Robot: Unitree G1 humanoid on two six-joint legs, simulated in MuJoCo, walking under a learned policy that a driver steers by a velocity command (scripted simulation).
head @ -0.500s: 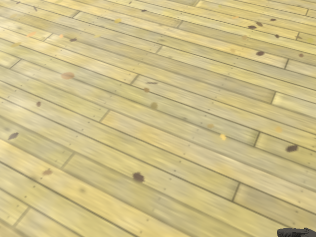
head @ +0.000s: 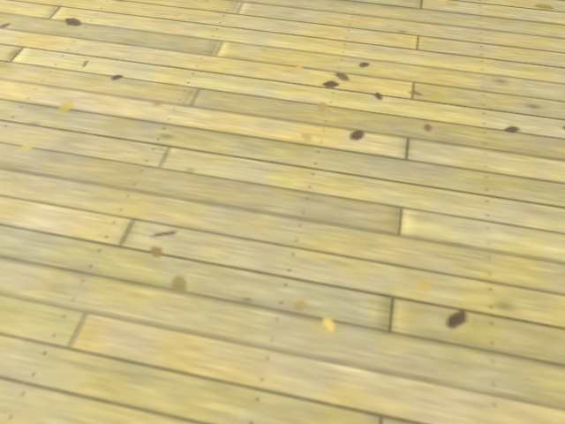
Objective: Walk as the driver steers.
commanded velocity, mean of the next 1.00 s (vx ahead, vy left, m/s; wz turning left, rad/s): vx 0.50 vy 0.00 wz -0.56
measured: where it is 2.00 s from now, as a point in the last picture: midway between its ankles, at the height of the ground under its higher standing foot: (466, 250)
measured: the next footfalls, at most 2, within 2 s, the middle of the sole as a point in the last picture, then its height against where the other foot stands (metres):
right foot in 0.14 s outside the picture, level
left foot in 0.62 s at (273, 384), level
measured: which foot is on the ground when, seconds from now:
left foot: down 0.00-0.16, up 0.18-0.60, down 0.62-1.00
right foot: up 0.00-0.12, down 0.14-0.64, up 0.66-1.00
